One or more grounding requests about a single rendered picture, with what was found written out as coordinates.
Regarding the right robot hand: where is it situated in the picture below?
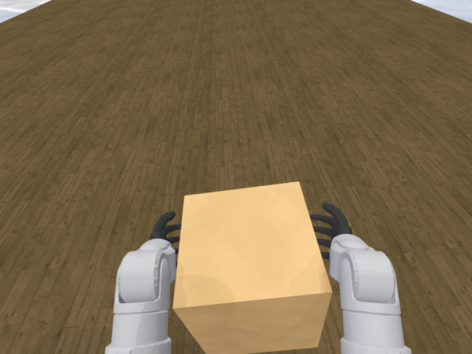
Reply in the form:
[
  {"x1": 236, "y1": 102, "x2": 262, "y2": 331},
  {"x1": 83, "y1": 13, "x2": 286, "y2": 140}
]
[{"x1": 310, "y1": 203, "x2": 352, "y2": 260}]

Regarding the left robot forearm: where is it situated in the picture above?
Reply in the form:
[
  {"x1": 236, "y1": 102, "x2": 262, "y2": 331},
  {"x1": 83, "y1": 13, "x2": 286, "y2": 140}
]
[{"x1": 105, "y1": 239, "x2": 176, "y2": 354}]

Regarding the right robot forearm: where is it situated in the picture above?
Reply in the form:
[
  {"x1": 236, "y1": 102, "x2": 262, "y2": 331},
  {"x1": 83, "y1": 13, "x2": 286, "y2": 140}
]
[{"x1": 330, "y1": 234, "x2": 412, "y2": 354}]

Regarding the carton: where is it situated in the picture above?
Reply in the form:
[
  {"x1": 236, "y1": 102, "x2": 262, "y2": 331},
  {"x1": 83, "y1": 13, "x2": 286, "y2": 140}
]
[{"x1": 173, "y1": 181, "x2": 332, "y2": 354}]

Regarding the left robot hand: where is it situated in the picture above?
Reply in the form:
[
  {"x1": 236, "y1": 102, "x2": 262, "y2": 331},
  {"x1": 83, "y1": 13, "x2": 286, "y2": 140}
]
[{"x1": 150, "y1": 211, "x2": 181, "y2": 267}]

